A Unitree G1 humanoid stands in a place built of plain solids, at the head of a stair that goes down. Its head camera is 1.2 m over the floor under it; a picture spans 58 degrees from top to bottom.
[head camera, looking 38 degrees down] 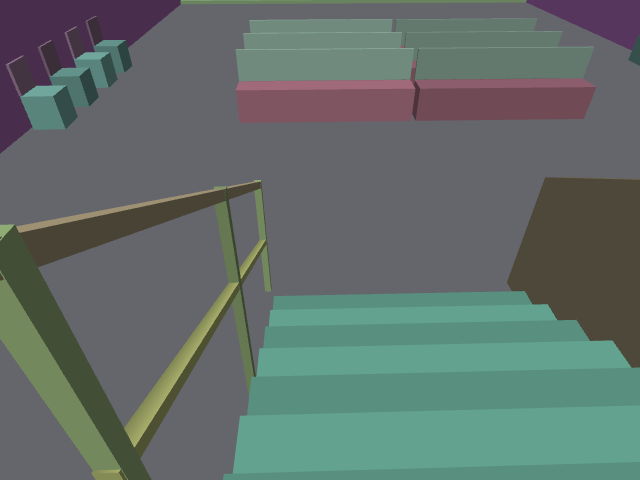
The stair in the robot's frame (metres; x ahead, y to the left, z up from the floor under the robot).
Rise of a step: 0.15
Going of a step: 0.27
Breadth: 1.84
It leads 2 degrees to the left of straight ahead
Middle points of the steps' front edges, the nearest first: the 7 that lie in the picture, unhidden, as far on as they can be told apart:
0.62 -0.63 -0.15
0.89 -0.62 -0.30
1.16 -0.62 -0.45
1.43 -0.61 -0.60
1.71 -0.60 -0.75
1.98 -0.59 -0.90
2.25 -0.59 -1.05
